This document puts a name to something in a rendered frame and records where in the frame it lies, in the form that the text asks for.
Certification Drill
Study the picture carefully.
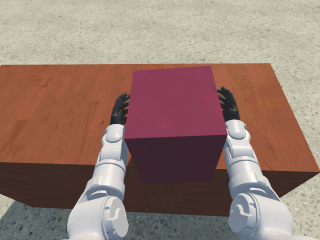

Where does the pedestal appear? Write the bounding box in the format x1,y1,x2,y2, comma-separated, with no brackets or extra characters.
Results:
0,63,320,217

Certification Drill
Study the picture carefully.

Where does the carton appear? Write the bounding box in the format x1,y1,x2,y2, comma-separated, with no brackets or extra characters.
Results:
124,65,228,183

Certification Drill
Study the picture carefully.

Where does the robot right hand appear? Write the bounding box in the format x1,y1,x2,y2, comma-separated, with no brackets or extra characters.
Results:
217,86,241,122

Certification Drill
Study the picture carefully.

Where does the robot left forearm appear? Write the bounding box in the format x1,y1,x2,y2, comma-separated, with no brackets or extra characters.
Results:
67,124,129,238

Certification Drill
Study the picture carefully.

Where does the robot left hand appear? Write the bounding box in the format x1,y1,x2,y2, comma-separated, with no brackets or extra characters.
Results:
110,92,130,126

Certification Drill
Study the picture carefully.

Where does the robot left upper arm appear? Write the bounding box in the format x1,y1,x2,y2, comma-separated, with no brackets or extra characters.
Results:
62,195,129,240

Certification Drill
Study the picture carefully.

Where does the robot right upper arm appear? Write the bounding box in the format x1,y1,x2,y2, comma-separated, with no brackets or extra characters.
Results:
228,192,318,240

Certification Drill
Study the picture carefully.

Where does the robot right forearm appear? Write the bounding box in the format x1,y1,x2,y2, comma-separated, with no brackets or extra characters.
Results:
223,119,294,233

